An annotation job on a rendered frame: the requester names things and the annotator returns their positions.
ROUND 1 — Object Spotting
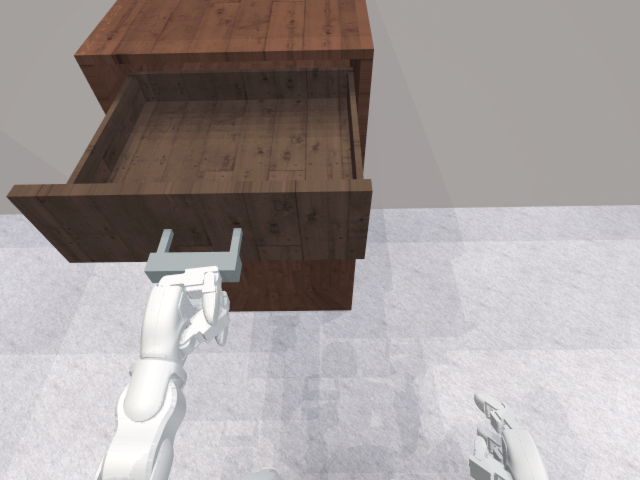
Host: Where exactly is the cabinet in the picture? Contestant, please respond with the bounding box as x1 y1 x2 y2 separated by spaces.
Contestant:
74 0 374 312

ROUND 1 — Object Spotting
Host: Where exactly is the handle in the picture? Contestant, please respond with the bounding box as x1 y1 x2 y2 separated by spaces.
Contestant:
144 228 243 283

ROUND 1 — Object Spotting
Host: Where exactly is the left robot forearm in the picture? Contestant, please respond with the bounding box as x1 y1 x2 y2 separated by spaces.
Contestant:
93 357 187 480

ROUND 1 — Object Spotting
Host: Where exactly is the robot right hand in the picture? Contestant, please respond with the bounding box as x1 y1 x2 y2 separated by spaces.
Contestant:
469 392 549 480

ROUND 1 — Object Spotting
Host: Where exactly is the drawer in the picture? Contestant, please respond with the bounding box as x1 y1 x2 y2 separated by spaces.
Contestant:
6 67 373 263

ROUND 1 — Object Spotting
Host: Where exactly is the robot left hand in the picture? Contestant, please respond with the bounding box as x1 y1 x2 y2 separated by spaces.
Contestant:
140 266 230 367

